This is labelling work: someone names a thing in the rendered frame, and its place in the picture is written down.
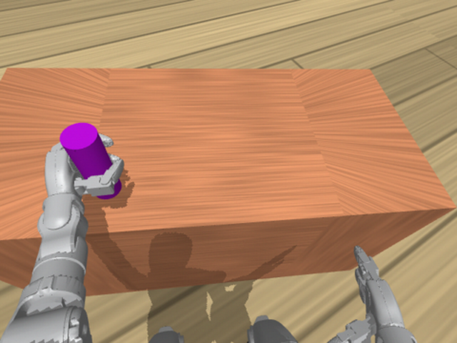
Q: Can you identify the left robot hand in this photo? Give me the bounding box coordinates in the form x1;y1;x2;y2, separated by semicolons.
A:
45;134;124;200

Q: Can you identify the right robot hand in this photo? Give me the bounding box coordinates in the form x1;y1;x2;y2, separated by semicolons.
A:
327;245;405;343

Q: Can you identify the right robot arm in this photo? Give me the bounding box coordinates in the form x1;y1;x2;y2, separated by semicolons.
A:
375;326;417;343

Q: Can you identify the can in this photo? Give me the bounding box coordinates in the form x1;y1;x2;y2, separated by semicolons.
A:
60;123;121;199

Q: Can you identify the left robot arm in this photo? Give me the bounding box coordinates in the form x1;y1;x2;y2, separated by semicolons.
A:
0;193;92;343

